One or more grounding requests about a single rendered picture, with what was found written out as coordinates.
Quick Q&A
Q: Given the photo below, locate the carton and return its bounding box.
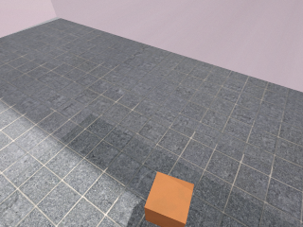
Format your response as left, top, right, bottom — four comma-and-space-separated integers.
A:
144, 171, 194, 227

